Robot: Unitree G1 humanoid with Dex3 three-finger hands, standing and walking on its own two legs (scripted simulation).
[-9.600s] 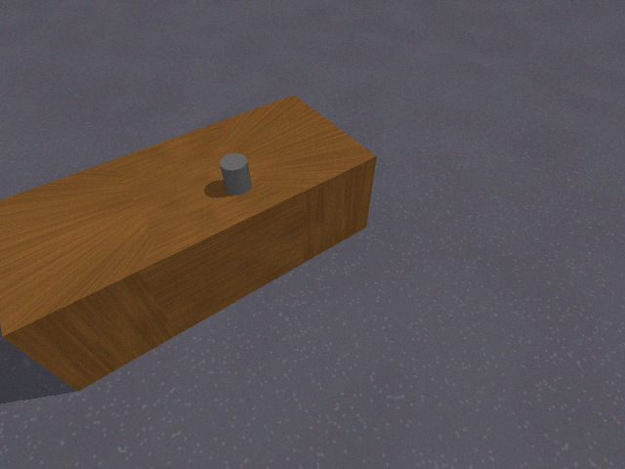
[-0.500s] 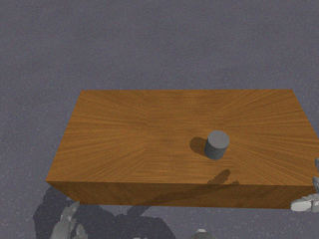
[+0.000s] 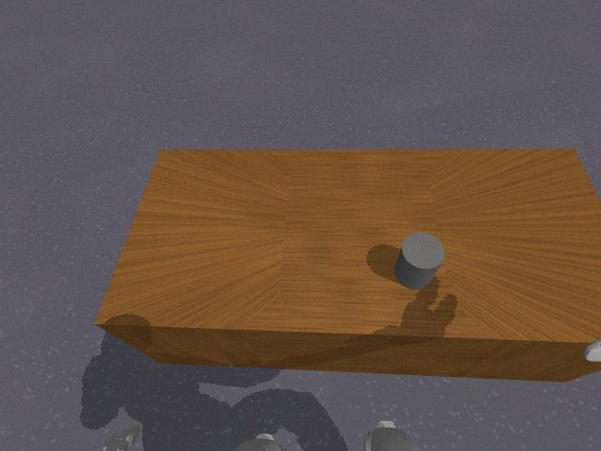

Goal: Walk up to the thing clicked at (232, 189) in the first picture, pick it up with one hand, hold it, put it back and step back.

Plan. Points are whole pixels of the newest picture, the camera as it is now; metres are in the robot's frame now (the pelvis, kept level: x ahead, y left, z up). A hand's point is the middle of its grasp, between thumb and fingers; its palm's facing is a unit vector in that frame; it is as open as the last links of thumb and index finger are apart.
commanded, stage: go down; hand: right
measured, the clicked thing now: (418, 261) +0.51 -0.20 -0.28
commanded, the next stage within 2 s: approach in 0.32 s
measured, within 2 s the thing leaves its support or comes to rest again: neither
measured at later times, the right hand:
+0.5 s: hand out of the picture +0.37 -0.38 +0.02, palm faces +0.24 +0.97 -0.08, open 17.6 cm
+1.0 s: hand (501, 269) +0.44 -0.33 -0.17, palm faces +0.17 +0.99 +0.04, open 17.5 cm
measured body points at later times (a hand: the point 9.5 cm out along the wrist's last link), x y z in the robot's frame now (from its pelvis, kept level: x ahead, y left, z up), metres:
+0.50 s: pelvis +0.00 +0.00 -0.01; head +0.11 -0.04 +0.42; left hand +0.06 +0.29 -0.11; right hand +0.35 -0.43 +0.02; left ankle -0.02 +0.13 -0.69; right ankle +0.03 -0.12 -0.69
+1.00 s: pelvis -0.06 +0.00 -0.20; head +0.16 -0.05 +0.19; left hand +0.05 +0.27 -0.30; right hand +0.43 -0.38 -0.17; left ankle -0.02 +0.13 -0.69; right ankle +0.02 -0.12 -0.69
